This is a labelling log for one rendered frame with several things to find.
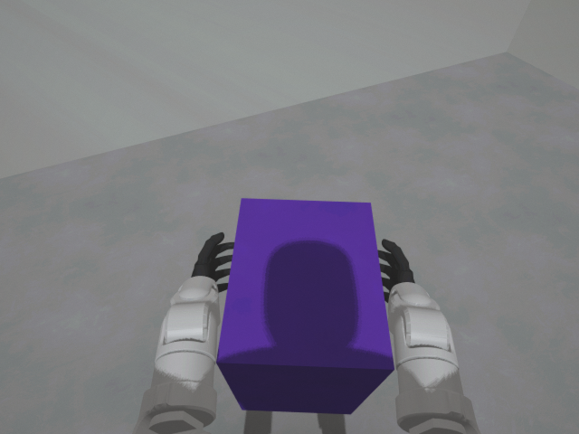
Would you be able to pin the robot left hand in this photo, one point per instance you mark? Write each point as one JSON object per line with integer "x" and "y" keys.
{"x": 207, "y": 262}

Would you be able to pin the robot right forearm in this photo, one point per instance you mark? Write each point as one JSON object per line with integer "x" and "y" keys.
{"x": 430, "y": 399}

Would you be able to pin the robot right hand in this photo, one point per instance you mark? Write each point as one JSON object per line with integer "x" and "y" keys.
{"x": 398, "y": 271}

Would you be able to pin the carton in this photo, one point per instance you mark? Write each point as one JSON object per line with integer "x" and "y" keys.
{"x": 304, "y": 324}

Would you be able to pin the robot left forearm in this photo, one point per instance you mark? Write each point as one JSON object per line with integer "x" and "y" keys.
{"x": 182, "y": 395}

